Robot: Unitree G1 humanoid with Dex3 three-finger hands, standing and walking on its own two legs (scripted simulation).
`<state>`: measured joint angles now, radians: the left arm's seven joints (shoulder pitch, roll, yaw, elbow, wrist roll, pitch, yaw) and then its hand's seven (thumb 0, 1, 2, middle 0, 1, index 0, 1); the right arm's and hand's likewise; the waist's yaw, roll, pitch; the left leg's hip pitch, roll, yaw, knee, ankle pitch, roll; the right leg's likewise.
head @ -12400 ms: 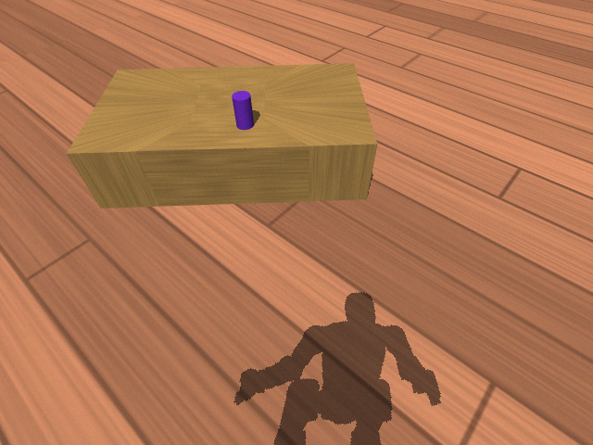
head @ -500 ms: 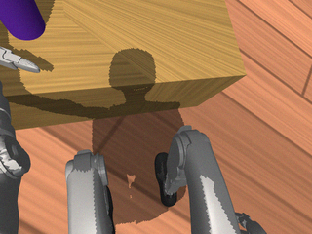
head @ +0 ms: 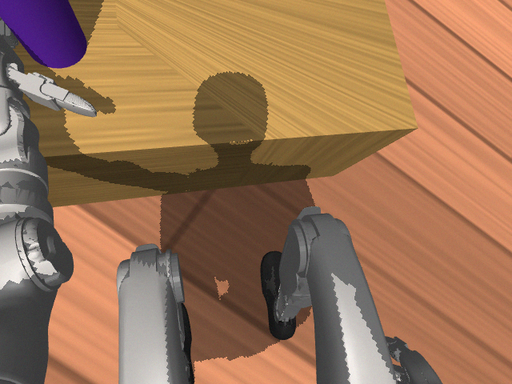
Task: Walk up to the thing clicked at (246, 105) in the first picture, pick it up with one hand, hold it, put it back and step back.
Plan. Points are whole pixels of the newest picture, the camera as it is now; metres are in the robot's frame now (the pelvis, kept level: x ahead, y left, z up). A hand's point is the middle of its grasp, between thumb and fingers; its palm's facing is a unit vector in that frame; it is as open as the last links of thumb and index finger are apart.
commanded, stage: close in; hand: left
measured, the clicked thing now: (33, 4) +0.62 +0.21 +0.00
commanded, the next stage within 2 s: close in 0.14 s
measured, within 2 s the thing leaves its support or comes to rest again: leaves its support in 1.26 s
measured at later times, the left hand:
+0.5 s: hand (38, 38) +0.58 +0.21 -0.01, palm faces +0.11 -0.99 +0.00, open 16.0 cm
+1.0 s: hand (32, 23) +0.59 +0.21 +0.00, palm faces +0.14 -0.99 -0.01, open 10.5 cm
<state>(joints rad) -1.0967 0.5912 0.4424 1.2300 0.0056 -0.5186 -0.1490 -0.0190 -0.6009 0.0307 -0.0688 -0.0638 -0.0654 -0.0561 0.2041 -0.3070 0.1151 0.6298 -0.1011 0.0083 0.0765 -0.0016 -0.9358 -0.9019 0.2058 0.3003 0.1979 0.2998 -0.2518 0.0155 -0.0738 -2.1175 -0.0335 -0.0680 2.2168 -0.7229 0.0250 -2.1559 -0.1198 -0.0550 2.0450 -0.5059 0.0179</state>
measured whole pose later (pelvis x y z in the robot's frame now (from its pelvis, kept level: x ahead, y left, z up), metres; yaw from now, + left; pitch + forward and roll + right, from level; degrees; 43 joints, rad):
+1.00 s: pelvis +0.00 +0.01 +0.00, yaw +0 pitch +37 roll -7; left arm -1.19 0.62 0.40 1.24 0.01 -0.48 -0.09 -0.04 -0.38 0.72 -0.69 -0.84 -0.80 -0.89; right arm 0.23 -0.31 0.12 0.61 -0.10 0.04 0.08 0.00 -0.91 -0.89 0.21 0.30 0.20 0.30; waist -0.25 0.01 -0.07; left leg -2.14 -0.04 -0.06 2.22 -0.73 0.04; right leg -2.17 -0.12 -0.05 2.04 -0.51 0.03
